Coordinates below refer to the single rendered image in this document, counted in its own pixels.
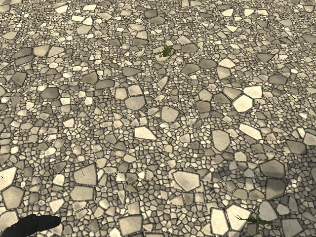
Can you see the robot left hand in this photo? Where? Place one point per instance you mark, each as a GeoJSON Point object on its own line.
{"type": "Point", "coordinates": [31, 224]}

